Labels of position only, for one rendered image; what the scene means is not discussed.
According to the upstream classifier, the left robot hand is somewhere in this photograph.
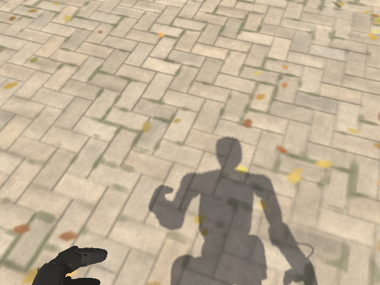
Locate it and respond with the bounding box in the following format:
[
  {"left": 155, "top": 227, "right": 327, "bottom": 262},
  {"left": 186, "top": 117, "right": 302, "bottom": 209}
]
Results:
[{"left": 32, "top": 246, "right": 107, "bottom": 285}]

